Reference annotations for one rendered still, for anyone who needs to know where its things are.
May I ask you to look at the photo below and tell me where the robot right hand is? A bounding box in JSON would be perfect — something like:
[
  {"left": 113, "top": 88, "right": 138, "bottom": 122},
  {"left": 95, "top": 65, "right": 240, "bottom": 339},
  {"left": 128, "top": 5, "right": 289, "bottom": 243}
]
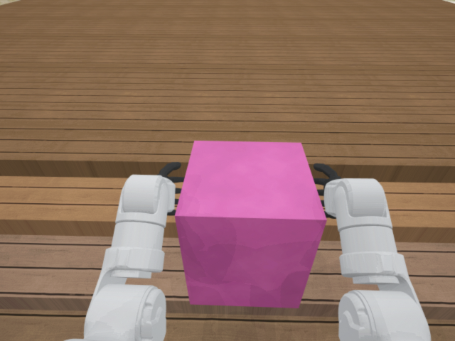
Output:
[{"left": 314, "top": 163, "right": 342, "bottom": 219}]

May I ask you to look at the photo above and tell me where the carton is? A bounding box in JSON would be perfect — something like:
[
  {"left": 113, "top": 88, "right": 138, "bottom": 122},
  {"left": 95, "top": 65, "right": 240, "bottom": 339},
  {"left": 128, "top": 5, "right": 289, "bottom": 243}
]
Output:
[{"left": 175, "top": 141, "right": 327, "bottom": 308}]

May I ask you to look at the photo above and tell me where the left robot upper arm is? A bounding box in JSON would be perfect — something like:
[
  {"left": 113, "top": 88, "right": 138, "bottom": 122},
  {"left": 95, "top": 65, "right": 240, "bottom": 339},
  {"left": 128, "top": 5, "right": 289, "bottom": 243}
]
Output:
[{"left": 64, "top": 284, "right": 166, "bottom": 341}]

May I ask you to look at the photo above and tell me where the right robot upper arm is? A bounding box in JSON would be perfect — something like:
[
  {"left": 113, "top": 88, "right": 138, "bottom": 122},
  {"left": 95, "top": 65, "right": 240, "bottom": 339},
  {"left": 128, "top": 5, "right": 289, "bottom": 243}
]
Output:
[{"left": 338, "top": 290, "right": 430, "bottom": 341}]

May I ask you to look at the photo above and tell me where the robot left forearm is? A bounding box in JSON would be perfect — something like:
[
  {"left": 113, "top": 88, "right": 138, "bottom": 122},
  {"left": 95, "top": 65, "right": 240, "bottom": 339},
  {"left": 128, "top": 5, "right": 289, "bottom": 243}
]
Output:
[{"left": 84, "top": 175, "right": 176, "bottom": 336}]

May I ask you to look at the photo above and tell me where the robot left hand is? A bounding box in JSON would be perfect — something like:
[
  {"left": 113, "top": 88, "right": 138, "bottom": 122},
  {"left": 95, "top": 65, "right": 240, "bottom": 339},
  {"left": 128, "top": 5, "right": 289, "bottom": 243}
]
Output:
[{"left": 157, "top": 162, "right": 185, "bottom": 216}]

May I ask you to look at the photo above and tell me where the robot right forearm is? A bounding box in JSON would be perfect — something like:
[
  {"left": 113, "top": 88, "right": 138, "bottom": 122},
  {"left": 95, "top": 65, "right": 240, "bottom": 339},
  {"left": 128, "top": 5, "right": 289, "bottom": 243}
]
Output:
[{"left": 324, "top": 178, "right": 431, "bottom": 341}]

